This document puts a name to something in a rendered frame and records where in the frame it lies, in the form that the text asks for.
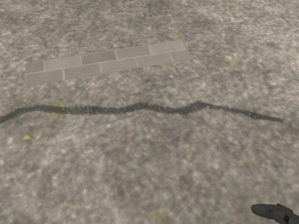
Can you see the robot right hand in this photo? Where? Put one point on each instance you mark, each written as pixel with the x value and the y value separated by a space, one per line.
pixel 280 213

